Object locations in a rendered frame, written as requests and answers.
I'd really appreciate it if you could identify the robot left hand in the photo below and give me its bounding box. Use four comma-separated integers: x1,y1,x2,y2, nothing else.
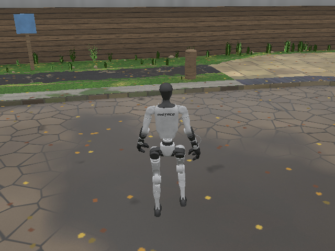
137,143,149,153

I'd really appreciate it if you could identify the robot right hand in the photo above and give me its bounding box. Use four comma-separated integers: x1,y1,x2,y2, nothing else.
188,148,200,160

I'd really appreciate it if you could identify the robot left upper arm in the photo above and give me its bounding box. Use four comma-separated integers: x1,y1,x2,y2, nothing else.
141,106,155,134

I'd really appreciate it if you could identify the robot right shin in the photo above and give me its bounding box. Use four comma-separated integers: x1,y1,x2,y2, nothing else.
178,164,186,200

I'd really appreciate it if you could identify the robot right upper arm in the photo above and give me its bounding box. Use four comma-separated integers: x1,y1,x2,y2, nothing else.
177,105,192,135

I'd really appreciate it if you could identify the robot right forearm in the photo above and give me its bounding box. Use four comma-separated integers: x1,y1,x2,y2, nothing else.
187,127,199,150

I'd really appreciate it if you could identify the robot left forearm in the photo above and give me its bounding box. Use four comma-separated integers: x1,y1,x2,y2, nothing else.
138,126,147,145

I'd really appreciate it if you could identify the robot left foot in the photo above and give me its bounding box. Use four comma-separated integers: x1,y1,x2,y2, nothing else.
154,204,162,217

